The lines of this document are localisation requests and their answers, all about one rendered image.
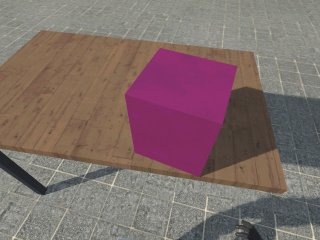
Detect table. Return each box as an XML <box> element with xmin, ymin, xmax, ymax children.
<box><xmin>0</xmin><ymin>30</ymin><xmax>288</xmax><ymax>195</ymax></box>

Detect right robot hand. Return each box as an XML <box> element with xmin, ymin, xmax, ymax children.
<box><xmin>234</xmin><ymin>220</ymin><xmax>263</xmax><ymax>240</ymax></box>

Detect carton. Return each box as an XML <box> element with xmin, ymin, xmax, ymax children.
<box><xmin>124</xmin><ymin>48</ymin><xmax>238</xmax><ymax>177</ymax></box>

